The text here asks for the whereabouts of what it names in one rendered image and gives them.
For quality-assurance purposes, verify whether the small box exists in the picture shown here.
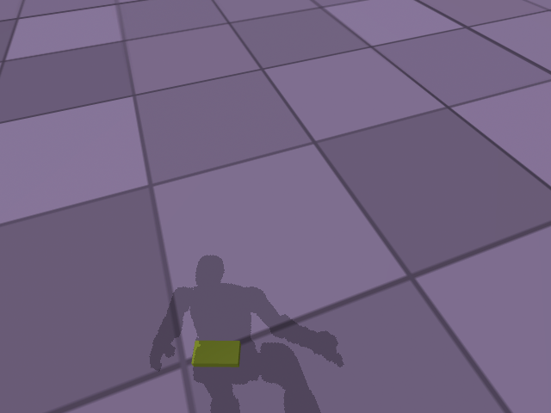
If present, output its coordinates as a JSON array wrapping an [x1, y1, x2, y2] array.
[[191, 341, 241, 367]]

